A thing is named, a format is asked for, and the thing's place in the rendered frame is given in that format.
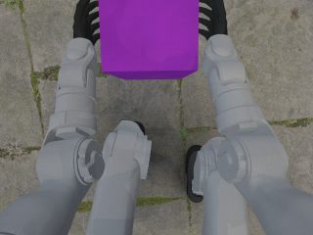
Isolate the left robot foot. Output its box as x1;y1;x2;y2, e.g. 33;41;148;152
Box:
133;121;145;135

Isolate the robot left forearm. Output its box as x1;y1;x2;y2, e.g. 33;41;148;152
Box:
36;37;100;175

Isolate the robot right forearm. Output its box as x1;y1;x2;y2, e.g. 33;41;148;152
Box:
201;34;289;165

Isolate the robot left upper arm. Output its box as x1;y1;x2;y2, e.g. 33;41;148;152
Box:
0;137;106;235

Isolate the robot right hand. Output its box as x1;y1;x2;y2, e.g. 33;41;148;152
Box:
199;0;228;40

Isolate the carton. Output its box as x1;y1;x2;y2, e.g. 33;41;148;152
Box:
98;0;200;80

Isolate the robot left hand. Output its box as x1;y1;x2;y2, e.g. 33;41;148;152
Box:
72;0;101;47

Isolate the left robot thigh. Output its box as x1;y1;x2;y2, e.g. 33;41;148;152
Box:
85;128;152;235

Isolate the robot right upper arm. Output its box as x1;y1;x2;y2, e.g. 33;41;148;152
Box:
216;134;313;235

